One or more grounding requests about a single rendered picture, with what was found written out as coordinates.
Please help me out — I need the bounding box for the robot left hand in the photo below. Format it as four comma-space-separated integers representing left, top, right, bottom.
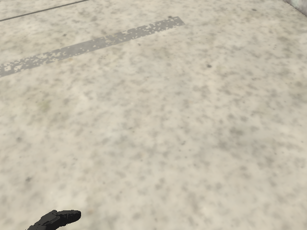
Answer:
27, 210, 82, 230

